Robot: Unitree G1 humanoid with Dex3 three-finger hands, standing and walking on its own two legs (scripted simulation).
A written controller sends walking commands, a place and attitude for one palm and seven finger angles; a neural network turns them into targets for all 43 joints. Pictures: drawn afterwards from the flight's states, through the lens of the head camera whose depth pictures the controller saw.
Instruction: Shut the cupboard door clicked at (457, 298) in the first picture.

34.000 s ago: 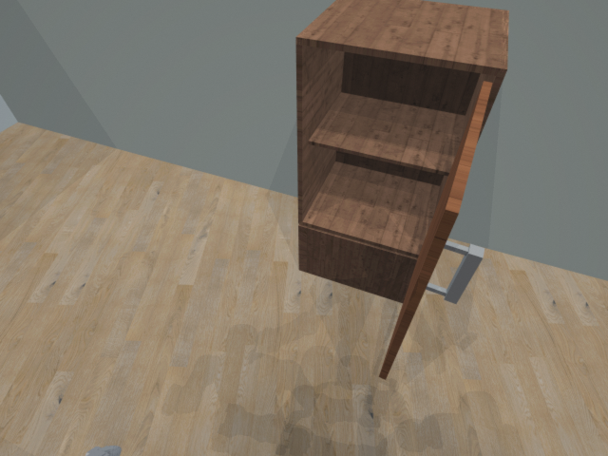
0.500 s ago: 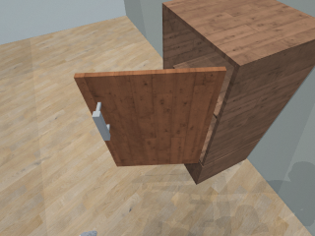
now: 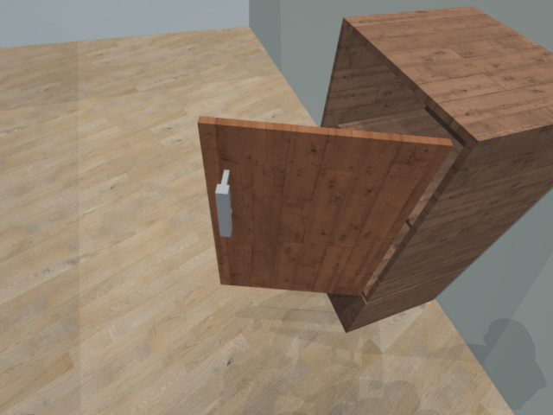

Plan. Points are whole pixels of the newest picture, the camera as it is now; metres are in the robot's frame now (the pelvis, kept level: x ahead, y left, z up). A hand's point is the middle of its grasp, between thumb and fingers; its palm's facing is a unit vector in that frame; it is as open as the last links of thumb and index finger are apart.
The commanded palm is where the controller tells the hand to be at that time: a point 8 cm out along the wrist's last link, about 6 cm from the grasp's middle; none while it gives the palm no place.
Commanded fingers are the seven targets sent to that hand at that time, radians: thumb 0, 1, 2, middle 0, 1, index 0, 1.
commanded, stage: come to a stop and stand still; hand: left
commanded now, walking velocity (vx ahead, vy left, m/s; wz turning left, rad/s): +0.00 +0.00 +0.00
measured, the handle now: (226, 204) +0.48 +0.15 -0.04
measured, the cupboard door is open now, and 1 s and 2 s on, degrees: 67 67 67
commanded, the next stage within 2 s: look again from close up in 0.52 s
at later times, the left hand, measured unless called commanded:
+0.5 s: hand out of the picture -0.02 +0.14 -0.18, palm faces +0.01 -0.99 -0.15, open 7.3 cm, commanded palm none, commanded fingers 0.00 0.90 0.90 -0.20 -0.30 -0.20 -0.30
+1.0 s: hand out of the picture +0.00 +0.17 -0.18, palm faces -0.01 -0.97 -0.23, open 7.4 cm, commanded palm none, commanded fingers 0.00 0.90 0.90 -0.20 -0.30 -0.20 -0.30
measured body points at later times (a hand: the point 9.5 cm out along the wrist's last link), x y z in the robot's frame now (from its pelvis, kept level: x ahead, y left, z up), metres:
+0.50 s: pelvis -0.02 -0.02 +0.00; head -0.01 -0.01 +0.45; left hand -0.02 +0.19 -0.16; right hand -0.06 -0.24 -0.15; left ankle +0.00 +0.09 -0.74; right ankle -0.05 -0.13 -0.74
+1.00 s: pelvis -0.01 -0.01 -0.01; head -0.01 -0.03 +0.44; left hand +0.00 +0.22 -0.16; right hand +0.00 -0.24 -0.17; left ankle +0.00 +0.09 -0.74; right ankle -0.05 -0.13 -0.74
